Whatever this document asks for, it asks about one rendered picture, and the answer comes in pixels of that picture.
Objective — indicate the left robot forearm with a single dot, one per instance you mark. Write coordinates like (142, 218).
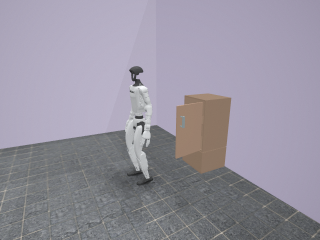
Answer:
(148, 115)

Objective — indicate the left robot hand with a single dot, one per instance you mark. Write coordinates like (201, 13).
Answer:
(146, 135)

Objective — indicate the right robot forearm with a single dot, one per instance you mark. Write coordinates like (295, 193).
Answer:
(132, 114)

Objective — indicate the right robot shin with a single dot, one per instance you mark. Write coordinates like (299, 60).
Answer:
(134, 160)

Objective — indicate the left robot upper arm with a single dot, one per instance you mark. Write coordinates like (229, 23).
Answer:
(145, 95)

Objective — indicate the robot right foot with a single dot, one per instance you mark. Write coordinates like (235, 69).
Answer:
(134, 172)

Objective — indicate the cupboard door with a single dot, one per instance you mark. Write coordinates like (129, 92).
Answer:
(188, 139)

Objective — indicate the handle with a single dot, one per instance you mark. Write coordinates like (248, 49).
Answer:
(183, 121)

